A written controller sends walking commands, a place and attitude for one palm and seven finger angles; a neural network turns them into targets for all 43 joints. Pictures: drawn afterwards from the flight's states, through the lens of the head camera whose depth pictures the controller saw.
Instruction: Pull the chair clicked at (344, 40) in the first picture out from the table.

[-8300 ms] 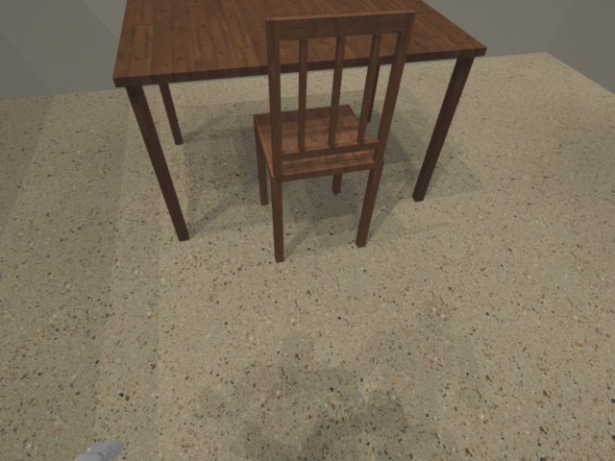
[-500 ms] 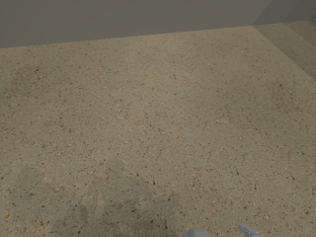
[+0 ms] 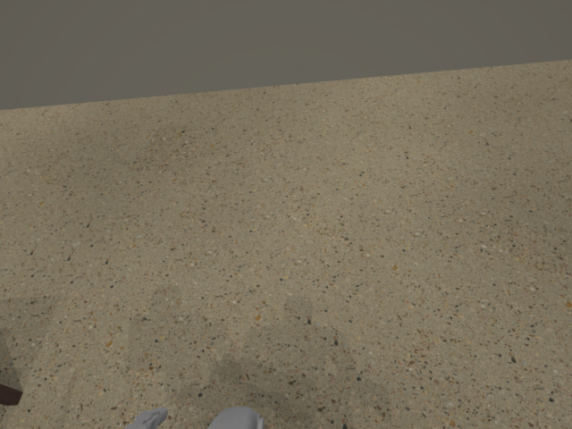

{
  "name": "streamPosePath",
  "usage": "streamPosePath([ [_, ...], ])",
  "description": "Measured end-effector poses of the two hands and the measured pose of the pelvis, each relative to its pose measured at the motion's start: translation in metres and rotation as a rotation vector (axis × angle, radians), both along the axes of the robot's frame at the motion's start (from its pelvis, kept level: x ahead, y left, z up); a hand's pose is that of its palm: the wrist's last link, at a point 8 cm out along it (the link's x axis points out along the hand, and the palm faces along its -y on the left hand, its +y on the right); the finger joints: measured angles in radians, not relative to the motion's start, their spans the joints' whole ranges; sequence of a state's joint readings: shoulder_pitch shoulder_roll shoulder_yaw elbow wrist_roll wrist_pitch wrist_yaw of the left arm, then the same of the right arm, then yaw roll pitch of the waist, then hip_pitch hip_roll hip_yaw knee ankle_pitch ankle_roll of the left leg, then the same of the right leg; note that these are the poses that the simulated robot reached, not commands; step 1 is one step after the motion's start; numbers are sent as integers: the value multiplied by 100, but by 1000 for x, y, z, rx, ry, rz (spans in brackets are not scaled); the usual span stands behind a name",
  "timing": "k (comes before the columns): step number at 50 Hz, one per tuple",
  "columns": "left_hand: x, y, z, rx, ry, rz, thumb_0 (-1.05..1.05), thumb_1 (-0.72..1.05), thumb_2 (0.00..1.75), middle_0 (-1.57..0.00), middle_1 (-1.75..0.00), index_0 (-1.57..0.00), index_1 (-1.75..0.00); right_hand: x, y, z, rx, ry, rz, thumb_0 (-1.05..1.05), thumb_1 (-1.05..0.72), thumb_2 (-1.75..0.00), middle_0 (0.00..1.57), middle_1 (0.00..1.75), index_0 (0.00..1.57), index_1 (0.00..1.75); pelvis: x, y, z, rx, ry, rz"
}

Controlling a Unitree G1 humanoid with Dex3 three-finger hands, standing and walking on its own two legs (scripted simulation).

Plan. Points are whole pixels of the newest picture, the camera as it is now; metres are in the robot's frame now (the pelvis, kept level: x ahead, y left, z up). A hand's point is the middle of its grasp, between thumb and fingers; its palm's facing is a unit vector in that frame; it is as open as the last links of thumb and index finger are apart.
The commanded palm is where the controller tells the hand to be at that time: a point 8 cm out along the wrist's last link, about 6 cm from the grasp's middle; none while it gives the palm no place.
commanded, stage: turn to face it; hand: left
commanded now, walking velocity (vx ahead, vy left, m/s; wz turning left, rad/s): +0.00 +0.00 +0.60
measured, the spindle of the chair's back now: out of the picture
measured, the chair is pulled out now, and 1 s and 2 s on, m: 0.00 0.00 0.00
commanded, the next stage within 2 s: none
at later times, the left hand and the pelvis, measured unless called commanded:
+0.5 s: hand out of the picture -0.02 +0.30 -0.17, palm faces +0.35 -0.91 -0.24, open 7.4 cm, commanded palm none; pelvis -0.02 +0.07 +0.00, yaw +17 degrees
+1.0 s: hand out of the picture -0.02 +0.25 -0.13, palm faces +0.54 -0.79 -0.30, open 7.4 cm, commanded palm none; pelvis -0.01 +0.01 +0.00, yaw +35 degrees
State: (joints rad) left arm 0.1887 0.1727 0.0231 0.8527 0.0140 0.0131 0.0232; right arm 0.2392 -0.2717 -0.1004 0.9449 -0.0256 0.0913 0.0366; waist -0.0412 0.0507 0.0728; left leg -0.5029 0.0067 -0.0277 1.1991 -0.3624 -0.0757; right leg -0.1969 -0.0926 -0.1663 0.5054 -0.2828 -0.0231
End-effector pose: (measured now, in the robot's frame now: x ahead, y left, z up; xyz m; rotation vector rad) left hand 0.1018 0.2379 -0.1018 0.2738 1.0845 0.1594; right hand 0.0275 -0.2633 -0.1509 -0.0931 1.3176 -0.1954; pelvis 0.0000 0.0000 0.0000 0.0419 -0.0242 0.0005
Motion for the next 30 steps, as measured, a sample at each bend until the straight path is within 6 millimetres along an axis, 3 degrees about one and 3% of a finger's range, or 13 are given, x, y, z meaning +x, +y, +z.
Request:
streamPosePath([
  [4, -35, 6, -9, -22, 47, 76, 1, 90, 90, -21, -30, -20, -30, 18, 2, 5, -18, 9, 70, 0, -91, -90, 20, 30, 19, 30, -3, 3, 0, -4, -2, 54],
  [8, -75, 22, -23, -44, 109, 157, 1, 90, 90, -21, -30, -20, -30, 48, 16, 11, -45, -15, 156, 0, -91, -90, 19, 30, 19, 30, -8, 14, -3, -16, 3, 105],
  [16, -147, 76, -62, -83, 215, 333, 1, 90, 90, -21, -30, -20, -30, 118, 77, 27, -110, -180, 345, 0, -91, -90, 19, 30, 19, 30, -16, 51, -20, -46, 7, 199],
  [22, -151, 101, -48, -87, 175, 389, 1, 91, 90, -20, -30, -19, -30, 122, 107, 46, -121, -199, 410, 0, -91, -90, 20, 30, 20, 30, -22, 66, -4, -84, 3, 267],
  [30, -133, 114, -30, -65, 50, 431, 1, 91, 90, -20, -30, -19, -30, 109, 123, 43, -85, -146, 452, 0, -91, -90, 20, 30, 20, 30, -23, 69, 3, -85, 10, 357],
])
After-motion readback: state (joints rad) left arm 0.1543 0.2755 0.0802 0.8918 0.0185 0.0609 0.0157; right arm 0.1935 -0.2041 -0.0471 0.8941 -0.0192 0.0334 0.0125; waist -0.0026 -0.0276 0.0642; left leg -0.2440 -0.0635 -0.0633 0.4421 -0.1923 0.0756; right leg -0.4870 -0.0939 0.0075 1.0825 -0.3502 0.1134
